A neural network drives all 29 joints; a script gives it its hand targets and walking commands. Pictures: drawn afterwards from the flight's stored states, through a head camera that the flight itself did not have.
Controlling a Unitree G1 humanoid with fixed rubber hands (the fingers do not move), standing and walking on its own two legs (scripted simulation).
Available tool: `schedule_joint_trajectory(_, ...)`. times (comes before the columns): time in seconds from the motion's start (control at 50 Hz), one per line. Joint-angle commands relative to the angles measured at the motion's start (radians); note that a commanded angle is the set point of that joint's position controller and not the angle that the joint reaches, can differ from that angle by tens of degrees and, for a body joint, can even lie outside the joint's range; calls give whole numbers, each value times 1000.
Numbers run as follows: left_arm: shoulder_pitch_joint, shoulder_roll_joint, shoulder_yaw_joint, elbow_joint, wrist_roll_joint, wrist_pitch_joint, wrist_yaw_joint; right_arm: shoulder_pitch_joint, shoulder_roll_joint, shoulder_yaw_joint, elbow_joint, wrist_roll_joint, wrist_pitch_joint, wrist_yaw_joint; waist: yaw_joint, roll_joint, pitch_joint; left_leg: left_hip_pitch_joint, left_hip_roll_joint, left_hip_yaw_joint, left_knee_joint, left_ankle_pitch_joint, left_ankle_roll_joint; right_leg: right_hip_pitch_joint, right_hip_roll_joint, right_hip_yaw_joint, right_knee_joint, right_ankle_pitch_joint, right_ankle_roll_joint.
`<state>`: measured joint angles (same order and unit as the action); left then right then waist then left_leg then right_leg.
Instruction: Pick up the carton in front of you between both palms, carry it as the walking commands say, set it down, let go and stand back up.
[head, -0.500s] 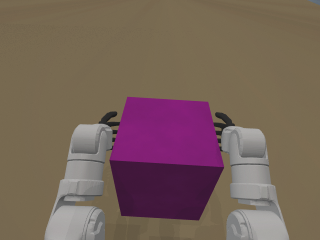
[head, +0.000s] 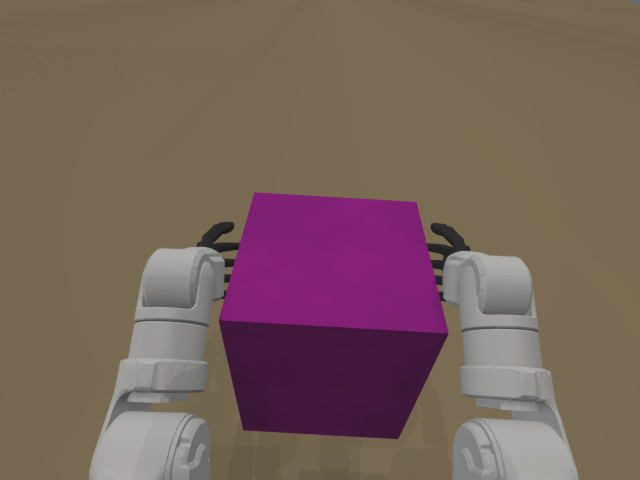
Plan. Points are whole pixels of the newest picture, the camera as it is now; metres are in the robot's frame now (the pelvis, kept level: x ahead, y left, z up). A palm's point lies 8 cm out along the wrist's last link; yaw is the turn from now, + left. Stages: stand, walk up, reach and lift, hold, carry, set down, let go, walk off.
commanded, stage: carry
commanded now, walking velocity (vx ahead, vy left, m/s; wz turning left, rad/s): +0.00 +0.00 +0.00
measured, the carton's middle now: (327, 318) +0.33 +0.00 +0.05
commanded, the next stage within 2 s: none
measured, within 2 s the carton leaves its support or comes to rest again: neither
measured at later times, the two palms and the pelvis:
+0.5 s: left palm (210, 271) +0.35 +0.15 +0.13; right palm (458, 274) +0.35 -0.15 +0.13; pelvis +0.00 +0.00 +0.00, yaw +0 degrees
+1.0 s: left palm (205, 253) +0.36 +0.15 +0.14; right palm (454, 252) +0.37 -0.15 +0.15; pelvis +0.01 +0.00 +0.00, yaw +0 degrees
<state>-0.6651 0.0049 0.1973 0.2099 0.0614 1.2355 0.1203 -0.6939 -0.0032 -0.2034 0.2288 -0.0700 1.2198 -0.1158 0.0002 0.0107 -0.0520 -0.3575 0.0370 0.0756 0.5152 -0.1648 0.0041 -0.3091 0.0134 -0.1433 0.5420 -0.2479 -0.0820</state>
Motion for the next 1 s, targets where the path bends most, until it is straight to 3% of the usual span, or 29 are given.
schedule_joint_trajectory(0.0,-772,-1096,-552,-140,-425,-37,-241,-690,1140,566,-95,425,-17,227,2,-14,-382,150,105,-108,-42,51,60,110,-174,163,-108,146,-8)
schedule_joint_trajectory(0.8,-772,-1100,-557,-144,-428,-39,-242,-687,1141,572,-100,427,-18,225,4,-14,-385,146,108,-100,-38,53,57,109,-177,156,-106,151,-7)
schedule_joint_trajectory(0.82,-783,-1100,-560,-150,-430,-39,-241,-693,1141,575,-106,429,-18,225,5,-20,-389,145,100,-94,-41,5,59,104,-174,158,-122,82,-10)
schedule_joint_trajectory(0.86,-818,-1096,-570,-177,-439,-38,-238,-737,1141,585,-135,442,-17,222,16,-49,-363,116,70,-62,-17,-113,60,76,-189,194,-193,-161,-23)
schedule_joint_trajectory(0.9,-850,-1078,-579,-215,-453,-31,-230,-784,1129,596,-170,458,-9,215,35,-114,-331,25,-2,10,117,-233,71,81,-227,284,-273,-417,-78)
schedule_joint_trajectory(0.92,-868,-1065,-579,-232,-458,-24,-225,-799,1117,600,-184,464,-2,210,45,-132,-321,-41,-8,19,212,-235,75,100,-268,344,-296,-471,-115)
schedule_joint_trajectory(0.96,-908,-1040,-580,-265,-473,-6,-213,-823,1085,593,-207,473,17,200,50,-127,-321,-140,9,1,271,-203,92,162,-325,395,-284,-382,-173)
schedule_joint_trajectory(0.98,-922,-1025,-581,-280,-479,6,-206,-829,1065,584,-214,475,29,194,49,-115,-332,-137,5,3,231,-201,101,184,-321,372,-257,-281,-180)
